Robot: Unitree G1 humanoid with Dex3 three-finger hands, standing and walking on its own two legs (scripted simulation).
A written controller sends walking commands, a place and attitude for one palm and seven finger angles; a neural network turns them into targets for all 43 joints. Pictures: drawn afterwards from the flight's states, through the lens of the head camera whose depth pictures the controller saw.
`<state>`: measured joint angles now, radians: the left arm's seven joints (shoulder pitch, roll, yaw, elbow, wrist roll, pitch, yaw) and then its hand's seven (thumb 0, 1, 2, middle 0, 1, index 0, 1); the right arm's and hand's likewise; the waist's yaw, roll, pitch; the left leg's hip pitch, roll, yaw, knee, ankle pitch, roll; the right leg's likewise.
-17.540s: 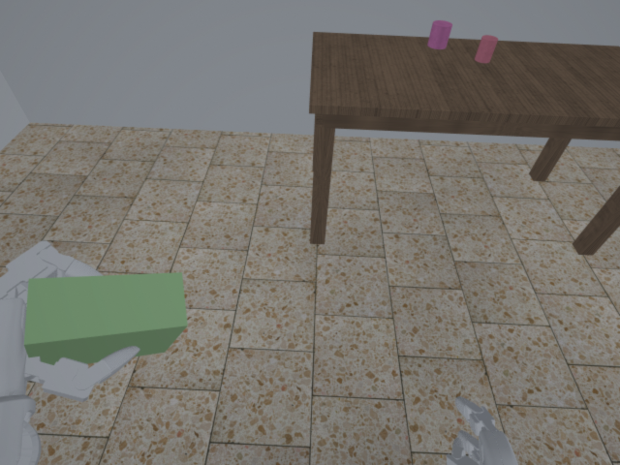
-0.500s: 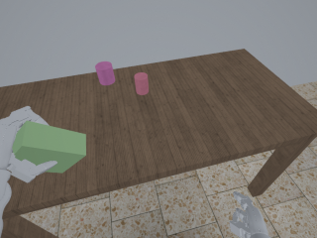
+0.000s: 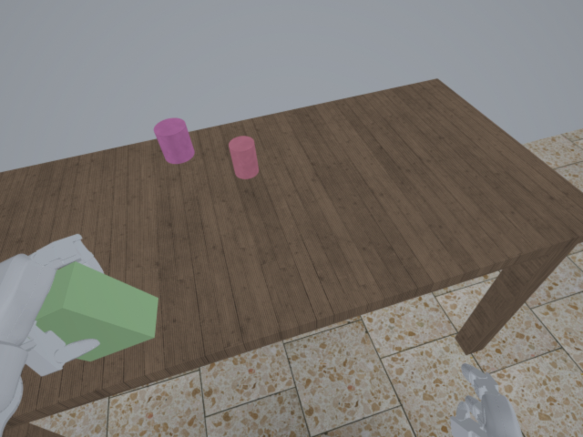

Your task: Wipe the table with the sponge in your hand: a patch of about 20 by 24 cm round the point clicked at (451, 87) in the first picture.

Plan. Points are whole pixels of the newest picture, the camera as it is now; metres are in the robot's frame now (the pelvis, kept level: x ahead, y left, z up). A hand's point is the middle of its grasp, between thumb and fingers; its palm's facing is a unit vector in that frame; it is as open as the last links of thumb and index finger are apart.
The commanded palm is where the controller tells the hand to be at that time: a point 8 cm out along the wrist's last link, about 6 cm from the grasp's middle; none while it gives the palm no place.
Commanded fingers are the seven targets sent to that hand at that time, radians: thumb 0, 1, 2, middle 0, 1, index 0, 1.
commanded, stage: turn the palm down, sponge in hand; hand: left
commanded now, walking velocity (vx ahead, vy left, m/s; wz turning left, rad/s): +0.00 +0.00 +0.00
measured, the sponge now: (98, 321) +0.22 +0.27 +0.08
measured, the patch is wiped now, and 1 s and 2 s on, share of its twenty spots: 0.00 0.00 0.00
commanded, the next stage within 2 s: move the sponge above the wiping area in 1.16 s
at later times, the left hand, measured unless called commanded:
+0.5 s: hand (40, 303) +0.22 +0.33 +0.12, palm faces +0.09 -0.19 -0.98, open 9.7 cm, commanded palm +0.19 +0.32 +0.18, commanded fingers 0.00 0.10 1.30 -1.20 -1.60 -1.20 -1.60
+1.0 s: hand (45, 309) +0.22 +0.32 +0.11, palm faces +0.01 -0.08 -1.00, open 9.7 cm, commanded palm +0.18 +0.31 +0.18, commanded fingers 0.00 0.10 1.30 -1.20 -1.60 -1.20 -1.60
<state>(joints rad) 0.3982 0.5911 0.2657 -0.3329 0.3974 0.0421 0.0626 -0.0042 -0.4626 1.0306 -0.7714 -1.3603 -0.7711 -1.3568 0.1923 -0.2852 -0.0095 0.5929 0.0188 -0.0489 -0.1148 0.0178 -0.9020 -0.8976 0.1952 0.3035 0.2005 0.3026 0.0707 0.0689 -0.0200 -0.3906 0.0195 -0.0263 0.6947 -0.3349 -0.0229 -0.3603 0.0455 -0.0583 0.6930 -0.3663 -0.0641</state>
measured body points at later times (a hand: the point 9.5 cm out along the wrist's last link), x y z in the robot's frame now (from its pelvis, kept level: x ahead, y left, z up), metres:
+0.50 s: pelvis +0.00 +0.04 +0.02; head +0.00 +0.01 +0.47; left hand +0.21 +0.33 +0.17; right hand +0.24 -0.15 -0.06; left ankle +0.02 +0.14 -0.72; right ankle +0.00 -0.07 -0.72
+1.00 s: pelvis -0.01 +0.03 +0.02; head -0.01 -0.01 +0.47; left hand +0.21 +0.32 +0.17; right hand +0.25 -0.16 -0.06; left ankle +0.02 +0.14 -0.72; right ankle +0.00 -0.07 -0.72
